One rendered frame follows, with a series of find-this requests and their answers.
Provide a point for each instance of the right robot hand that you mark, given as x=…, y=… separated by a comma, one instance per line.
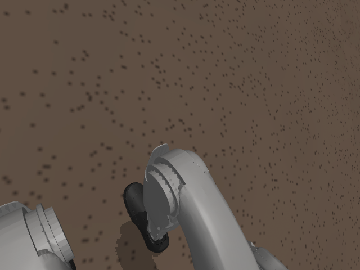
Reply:
x=266, y=260

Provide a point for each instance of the right robot foot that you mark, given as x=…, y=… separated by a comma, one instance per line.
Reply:
x=133, y=199

